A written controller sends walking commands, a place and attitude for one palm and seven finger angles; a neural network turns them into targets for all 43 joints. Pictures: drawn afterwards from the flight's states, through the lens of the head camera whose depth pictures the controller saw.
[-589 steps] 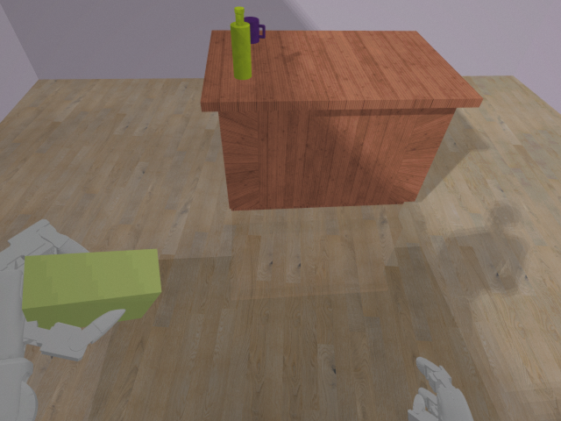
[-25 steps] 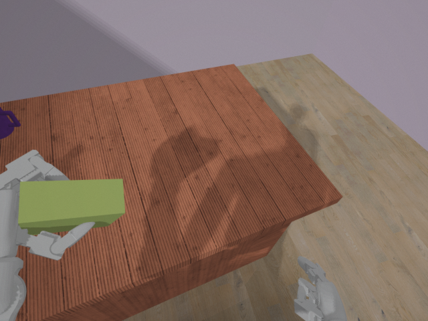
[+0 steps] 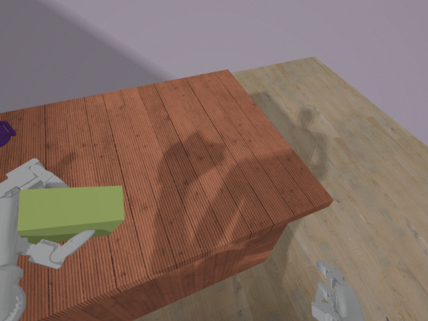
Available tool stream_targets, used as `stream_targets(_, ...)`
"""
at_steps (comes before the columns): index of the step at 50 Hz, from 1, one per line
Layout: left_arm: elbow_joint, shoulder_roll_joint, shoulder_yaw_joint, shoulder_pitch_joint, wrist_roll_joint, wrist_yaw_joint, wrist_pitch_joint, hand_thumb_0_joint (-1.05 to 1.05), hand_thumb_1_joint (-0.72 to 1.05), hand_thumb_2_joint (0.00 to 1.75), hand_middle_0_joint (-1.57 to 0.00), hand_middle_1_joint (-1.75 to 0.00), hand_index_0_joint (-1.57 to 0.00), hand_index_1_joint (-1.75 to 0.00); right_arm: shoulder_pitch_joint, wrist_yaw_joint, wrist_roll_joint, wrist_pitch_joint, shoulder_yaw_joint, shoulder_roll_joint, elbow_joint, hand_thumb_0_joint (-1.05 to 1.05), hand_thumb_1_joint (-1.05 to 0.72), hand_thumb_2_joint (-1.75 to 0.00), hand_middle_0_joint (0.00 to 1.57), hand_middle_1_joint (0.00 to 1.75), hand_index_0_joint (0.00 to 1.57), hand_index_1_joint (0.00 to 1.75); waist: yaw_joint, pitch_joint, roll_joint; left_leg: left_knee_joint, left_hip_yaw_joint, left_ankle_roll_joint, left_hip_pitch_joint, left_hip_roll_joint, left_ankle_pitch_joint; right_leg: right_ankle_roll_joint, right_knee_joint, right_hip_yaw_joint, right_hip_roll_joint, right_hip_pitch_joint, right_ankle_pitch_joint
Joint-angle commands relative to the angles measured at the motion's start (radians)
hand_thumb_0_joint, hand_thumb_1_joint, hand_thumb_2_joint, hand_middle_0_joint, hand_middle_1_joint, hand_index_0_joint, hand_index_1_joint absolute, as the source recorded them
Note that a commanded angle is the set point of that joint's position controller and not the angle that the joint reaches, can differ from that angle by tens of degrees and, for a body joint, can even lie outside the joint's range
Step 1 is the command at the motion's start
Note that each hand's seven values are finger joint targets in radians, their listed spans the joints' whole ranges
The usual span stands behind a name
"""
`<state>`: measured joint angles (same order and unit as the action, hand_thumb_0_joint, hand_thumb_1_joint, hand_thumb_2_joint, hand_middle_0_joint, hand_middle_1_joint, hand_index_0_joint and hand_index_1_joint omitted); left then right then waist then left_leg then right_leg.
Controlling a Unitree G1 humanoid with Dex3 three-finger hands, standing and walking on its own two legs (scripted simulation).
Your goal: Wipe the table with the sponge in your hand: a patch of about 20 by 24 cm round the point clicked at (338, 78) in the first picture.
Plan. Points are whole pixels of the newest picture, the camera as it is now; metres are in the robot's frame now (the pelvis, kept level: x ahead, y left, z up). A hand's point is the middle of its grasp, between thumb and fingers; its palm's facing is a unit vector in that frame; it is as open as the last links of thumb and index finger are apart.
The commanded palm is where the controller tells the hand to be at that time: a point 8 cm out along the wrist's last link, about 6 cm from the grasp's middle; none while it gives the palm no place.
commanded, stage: come to a stop and stand still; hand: left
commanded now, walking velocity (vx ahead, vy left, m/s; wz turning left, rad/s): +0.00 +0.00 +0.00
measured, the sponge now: (87, 215) +0.23 +0.21 +0.13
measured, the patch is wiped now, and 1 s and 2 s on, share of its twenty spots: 0.00 0.00 0.00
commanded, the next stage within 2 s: look again from close up in 0.92 s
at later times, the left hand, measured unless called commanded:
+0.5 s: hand (38, 179) +0.25 +0.26 +0.19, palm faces +0.41 -0.80 -0.44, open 9.0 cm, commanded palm +0.16 +0.28 +0.17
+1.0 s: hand (43, 203) +0.23 +0.26 +0.16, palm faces +0.34 -0.85 -0.40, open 9.0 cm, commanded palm +0.17 +0.29 +0.17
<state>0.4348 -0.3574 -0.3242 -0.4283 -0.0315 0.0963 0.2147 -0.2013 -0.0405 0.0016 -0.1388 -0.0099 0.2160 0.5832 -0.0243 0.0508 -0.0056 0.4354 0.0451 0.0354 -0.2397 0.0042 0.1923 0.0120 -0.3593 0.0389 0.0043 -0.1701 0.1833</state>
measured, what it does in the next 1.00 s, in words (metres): stands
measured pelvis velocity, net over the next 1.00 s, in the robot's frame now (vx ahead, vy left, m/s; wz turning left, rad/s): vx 0.01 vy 0.01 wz -0.01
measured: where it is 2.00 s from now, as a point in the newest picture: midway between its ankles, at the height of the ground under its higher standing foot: outside the picture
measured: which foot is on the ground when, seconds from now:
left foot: down 0.00-1.00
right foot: down 0.00-1.00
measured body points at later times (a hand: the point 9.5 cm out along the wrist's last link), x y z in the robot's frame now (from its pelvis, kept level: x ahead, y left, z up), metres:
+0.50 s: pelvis -0.01 +0.00 +0.00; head +0.04 +0.00 +0.44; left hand +0.22 +0.30 +0.21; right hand +0.17 -0.23 -0.09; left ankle +0.03 +0.09 -0.74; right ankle +0.01 -0.13 -0.74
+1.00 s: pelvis +0.01 +0.01 +0.00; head +0.03 +0.03 +0.45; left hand +0.20 +0.30 +0.18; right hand +0.21 -0.19 -0.06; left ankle +0.03 +0.09 -0.74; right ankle +0.01 -0.13 -0.74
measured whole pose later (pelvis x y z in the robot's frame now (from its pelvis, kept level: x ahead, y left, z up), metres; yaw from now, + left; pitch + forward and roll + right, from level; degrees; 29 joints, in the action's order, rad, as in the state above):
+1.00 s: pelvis +0.01 +0.01 +0.00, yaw -1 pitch +0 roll -1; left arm 0.43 -0.39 -0.35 -0.40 -0.03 0.06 0.25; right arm -0.16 -0.02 0.00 -0.15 -0.04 0.19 0.56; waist -0.04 0.04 -0.02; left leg 0.45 0.07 0.05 -0.24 -0.02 0.21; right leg 0.03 -0.40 0.02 0.03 -0.19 0.21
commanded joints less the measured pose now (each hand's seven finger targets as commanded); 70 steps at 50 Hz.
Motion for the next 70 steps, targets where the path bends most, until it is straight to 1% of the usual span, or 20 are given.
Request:
stream_targets(1, 0.246, -0.202, -0.156, 0.065, -0.014, 0.026, 0.064, 0.00, 0.10, 1.30, -1.20, -1.60, -1.20, -1.60, 0.092, -0.014, 0.009, -0.051, 0.050, 0.117, -0.156, 0.00, -0.90, -0.90, 0.20, 0.30, 0.20, 0.30, 0.008, -0.171, 0.063, -0.063, -0.095, -0.020, 0.076, 0.061, -0.075, -0.038, 0.054, -0.096, 0.061, 0.022, -0.139)
stream_targets(7, 0.193, -0.153, -0.115, 0.027, -0.027, 0.020, 0.048, 0.00, 0.10, 1.30, -1.20, -1.60, -1.20, -1.60, 0.083, -0.011, 0.009, -0.034, 0.050, 0.122, -0.158, 0.00, -0.90, -0.90, 0.20, 0.30, 0.20, 0.30, 0.009, -0.163, 0.029, -0.025, -0.084, -0.014, 0.068, 0.057, -0.093, -0.040, 0.069, -0.113, 0.088, -0.003, -0.147)
stream_targets(14, 0.242, -0.182, -0.131, 0.045, -0.028, 0.022, 0.040, 0.00, 0.10, 1.30, -1.20, -1.60, -1.20, -1.60, 0.090, -0.019, 0.013, -0.033, 0.052, 0.124, -0.164, 0.00, -0.90, -0.90, 0.20, 0.30, 0.20, 0.30, 0.008, -0.176, 0.007, -0.051, -0.105, -0.014, 0.077, 0.069, -0.122, -0.033, 0.039, -0.092, 0.073, 0.006, -0.144)
stream_targets(15, 0.451, -0.946, -0.693, 1.008, 0.118, 0.023, 0.133, 0.00, 0.10, 1.30, -1.20, -1.60, -1.20, -1.60, -0.018, -0.008, -0.035, -0.062, 0.059, 0.129, -0.149, 0.00, -0.90, -0.90, 0.20, 0.30, 0.20, 0.30, -0.025, -0.008, -0.120, 0.095, -0.024, -0.013, -0.080, 0.077, -0.076, 0.015, 0.129, -0.148, 0.111, -0.146, -0.145)
stream_targets(16, 0.131, -0.611, -0.491, 0.779, 0.052, 0.010, 0.105, 0.00, 0.10, 1.30, -1.20, -1.60, -1.20, -1.60, 0.071, -0.008, 0.005, -0.045, 0.059, 0.100, -0.064, 0.00, -0.90, -0.90, 0.20, 0.30, 0.20, 0.30, -0.011, -0.099, 0.173, 0.059, -0.075, -0.019, 0.053, 0.095, -0.056, -0.116, 0.018, -0.117, 0.186, -0.183, -0.081)
stream_targets(17, 0.109, -0.383, -0.315, 0.499, 0.017, -0.008, 0.104, 0.00, 0.10, 1.30, -1.20, -1.60, -1.20, -1.60, 0.057, 0.008, -0.019, -0.044, 0.060, 0.089, -0.097, 0.00, -0.90, -0.90, 0.20, 0.30, 0.20, 0.30, -0.005, -0.114, 0.134, -0.027, -0.076, -0.032, 0.072, 0.080, -0.084, -0.097, -0.041, -0.118, 0.104, -0.079, -0.132)
stream_targets(21, 0.047, -0.099, -0.088, 0.044, -0.027, -0.043, 0.085, 0.00, 0.10, 1.30, -1.20, -1.60, -1.20, -1.60, 0.048, 0.051, 0.028, -0.065, 0.075, 0.109, -0.134, 0.00, -0.90, -0.90, 0.20, 0.30, 0.20, 0.30, -0.032, -0.262, 0.106, -0.024, -0.045, -0.004, 0.176, 0.067, -0.116, -0.033, -0.040, -0.116, 0.075, -0.013, -0.135)
stream_targets(24, 0.198, -0.143, -0.071, 0.018, -0.020, -0.039, 0.077, 0.00, 0.10, 1.30, -1.20, -1.60, -1.20, -1.60, 0.067, 0.060, 0.026, -0.066, 0.062, 0.118, -0.164, 0.00, -0.90, -0.90, 0.20, 0.30, 0.20, 0.30, -0.023, -0.189, -0.017, -0.062, -0.071, -0.008, 0.065, 0.080, -0.024, -0.027, -0.010, -0.083, 0.064, 0.011, -0.056)
stream_targets(25, 0.187, -0.187, -0.116, 0.005, -0.015, -0.030, 0.073, 0.00, 0.10, 1.30, -1.20, -1.60, -1.20, -1.60, 0.074, 0.053, 0.023, -0.066, 0.060, 0.118, -0.166, 0.00, -0.90, -0.90, 0.20, 0.30, 0.20, 0.30, -0.025, -0.165, -0.074, -0.068, -0.074, -0.011, 0.042, 0.077, 0.017, -0.026, 0.006, -0.081, 0.063, 0.003, -0.023)
stream_targets(26, 0.176, -0.241, -0.183, -0.009, -0.010, -0.013, 0.067, 0.00, 0.10, 1.30, -1.20, -1.60, -1.20, -1.60, 0.097, 0.044, 0.026, -0.061, 0.056, 0.120, -0.163, 0.00, -0.90, -0.90, 0.20, 0.30, 0.20, 0.30, -0.024, -0.155, -0.057, -0.083, -0.074, -0.012, 0.058, 0.080, 0.018, -0.028, -0.002, -0.078, 0.058, -0.022, -0.006)
stream_targets(27, 0.168, -0.229, -0.186, 0.001, -0.014, -0.015, 0.072, 0.00, 0.10, 1.30, -1.20, -1.60, -1.20, -1.60, 0.087, 0.034, 0.021, -0.056, 0.051, 0.117, -0.171, 0.00, -0.90, -0.90, 0.20, 0.30, 0.20, 0.30, -0.020, -0.151, -0.096, -0.087, -0.087, -0.011, 0.030, 0.084, 0.022, -0.026, -0.003, -0.055, 0.060, -0.009, -0.002)
stream_targets(31, 0.287, -0.338, -0.291, 0.137, -0.017, -0.003, 0.103, 0.00, 0.10, 1.30, -1.20, -1.60, -1.20, -1.60, 0.100, 0.002, 0.016, -0.057, 0.037, 0.109, -0.181, 0.00, -0.90, -0.90, 0.20, 0.30, 0.20, 0.30, -0.004, -0.144, 0.033, -0.103, -0.109, -0.012, 0.039, 0.094, -0.038, -0.028, -0.057, -0.062, 0.051, -0.002, -0.058)
stream_targets(32, 0.286, -0.276, -0.241, 0.143, -0.025, -0.008, 0.112, 0.00, 0.10, 1.30, -1.20, -1.60, -1.20, -1.60, 0.084, -0.001, 0.011, -0.058, 0.032, 0.102, -0.181, 0.00, -0.90, -0.90, 0.20, 0.30, 0.20, 0.30, -0.005, -0.158, 0.094, -0.109, -0.115, -0.009, 0.029, 0.105, -0.060, -0.028, -0.075, -0.040, 0.051, 0.019, -0.069)
stream_targets(33, 0.313, -0.292, -0.242, 0.155, -0.023, -0.008, 0.114, 0.00, 0.10, 1.30, -1.20, -1.60, -1.20, -1.60, 0.073, -0.001, 0.012, -0.065, 0.032, 0.098, -0.184, 0.00, -0.90, -0.90, 0.20, 0.30, 0.20, 0.30, -0.008, -0.182, 0.160, -0.091, -0.109, -0.010, 0.049, 0.106, -0.114, -0.030, -0.086, -0.040, 0.049, 0.034, -0.096)
stream_targets(36, 0.341, -0.269, -0.216, 0.151, -0.010, -0.008, 0.111, 0.00, 0.10, 1.30, -1.20, -1.60, -1.20, -1.60, 0.074, 0.008, 0.007, -0.091, 0.028, 0.093, -0.170, 0.00, -0.90, -0.90, 0.20, 0.30, 0.20, 0.30, -0.012, -0.229, 0.220, -0.044, -0.088, -0.026, 0.130, 0.097, -0.262, -0.037, -0.084, -0.035, 0.045, 0.028, -0.148)
stream_targets(42, 0.214, -0.139, -0.109, 0.040, -0.009, -0.017, 0.091, 0.00, 0.10, 1.30, -1.20, -1.60, -1.20, -1.60, 0.034, 0.025, -0.002, -0.083, 0.033, 0.115, -0.139, 0.00, -0.90, -0.90, 0.20, 0.30, 0.20, 0.30, -0.002, -0.209, 0.072, -0.036, -0.097, -0.041, 0.141, 0.113, -0.330, -0.030, -0.038, -0.019, 0.040, -0.007, -0.167)
stream_targets(45, 0.173, -0.173, -0.138, 0.073, -0.011, -0.019, 0.083, 0.00, 0.10, 1.30, -1.20, -1.60, -1.20, -1.60, 0.054, 0.016, 0.003, -0.064, 0.037, 0.119, -0.146, 0.00, -0.90, -0.90, 0.20, 0.30, 0.20, 0.30, 0.003, -0.166, 0.042, -0.066, -0.104, -0.051, 0.089, 0.111, -0.234, -0.030, -0.018, -0.035, 0.048, -0.007, -0.152)
stream_targets(53, 0.228, -0.191, -0.131, 0.137, -0.014, -0.016, 0.087, 0.00, 0.10, 1.30, -1.20, -1.60, -1.20, -1.60, 0.087, -0.005, 0.003, -0.041, 0.022, 0.104, -0.183, 0.00, -0.90, -0.90, 0.20, 0.30, 0.20, 0.30, 0.003, -0.155, 0.072, -0.111, -0.103, -0.028, 0.045, 0.090, -0.008, -0.033, 0.024, -0.054, 0.053, 0.016, -0.080)
stream_targets(59, 0.267, -0.193, -0.129, 0.114, -0.013, -0.005, 0.087, 0.00, 0.10, 1.30, -1.20, -1.60, -1.20, -1.60, 0.079, -0.006, 0.000, -0.057, 0.025, 0.109, -0.177, 0.00, -0.90, -0.90, 0.20, 0.30, 0.20, 0.30, 0.001, -0.178, 0.109, -0.088, -0.101, -0.022, 0.062, 0.080, -0.041, -0.038, 0.028, -0.066, 0.058, 0.024, -0.117)
stream_targets(70, 0.180, -0.179, -0.128, 0.067, -0.020, -0.009, 0.070, 0.00, 0.10, 1.30, -1.20, -1.60, -1.20, -1.60, 0.075, -0.009, 0.009, -0.044, 0.035, 0.116, -0.163, 0.00, -0.90, -0.90, 0.20, 0.30, 0.20, 0.30, 0.006, -0.158, 0.020, -0.080, -0.100, -0.016, 0.060, 0.079, -0.038, -0.035, 0.059, -0.078, 0.065, -0.001, -0.105)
